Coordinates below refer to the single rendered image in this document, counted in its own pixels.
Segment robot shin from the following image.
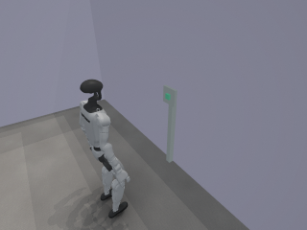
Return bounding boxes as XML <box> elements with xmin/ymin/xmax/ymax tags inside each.
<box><xmin>111</xmin><ymin>182</ymin><xmax>125</xmax><ymax>212</ymax></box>
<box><xmin>102</xmin><ymin>168</ymin><xmax>113</xmax><ymax>195</ymax></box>

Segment robot left forearm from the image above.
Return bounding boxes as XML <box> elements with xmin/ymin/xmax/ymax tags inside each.
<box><xmin>81</xmin><ymin>127</ymin><xmax>89</xmax><ymax>141</ymax></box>

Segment robot right upper arm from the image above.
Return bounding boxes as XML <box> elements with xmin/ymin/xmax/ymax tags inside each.
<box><xmin>96</xmin><ymin>112</ymin><xmax>111</xmax><ymax>152</ymax></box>

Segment right robot hand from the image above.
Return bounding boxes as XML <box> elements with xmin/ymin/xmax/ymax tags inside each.
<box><xmin>116</xmin><ymin>170</ymin><xmax>130</xmax><ymax>188</ymax></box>

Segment panel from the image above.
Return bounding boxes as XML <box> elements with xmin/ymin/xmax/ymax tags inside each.
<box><xmin>163</xmin><ymin>84</ymin><xmax>177</xmax><ymax>163</ymax></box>

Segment left robot shin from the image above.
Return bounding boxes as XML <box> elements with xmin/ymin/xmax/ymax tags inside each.
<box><xmin>102</xmin><ymin>168</ymin><xmax>113</xmax><ymax>195</ymax></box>

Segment robot right forearm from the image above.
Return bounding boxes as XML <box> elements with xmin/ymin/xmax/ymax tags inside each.
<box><xmin>104</xmin><ymin>144</ymin><xmax>123</xmax><ymax>173</ymax></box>

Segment right robot shin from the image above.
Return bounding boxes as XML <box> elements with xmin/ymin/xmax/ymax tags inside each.
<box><xmin>111</xmin><ymin>182</ymin><xmax>125</xmax><ymax>212</ymax></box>

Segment robot left upper arm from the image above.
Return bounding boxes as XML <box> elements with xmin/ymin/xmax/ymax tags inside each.
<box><xmin>79</xmin><ymin>100</ymin><xmax>88</xmax><ymax>128</ymax></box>

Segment button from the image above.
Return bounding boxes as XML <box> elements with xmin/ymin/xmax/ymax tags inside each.
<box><xmin>165</xmin><ymin>93</ymin><xmax>171</xmax><ymax>101</ymax></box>

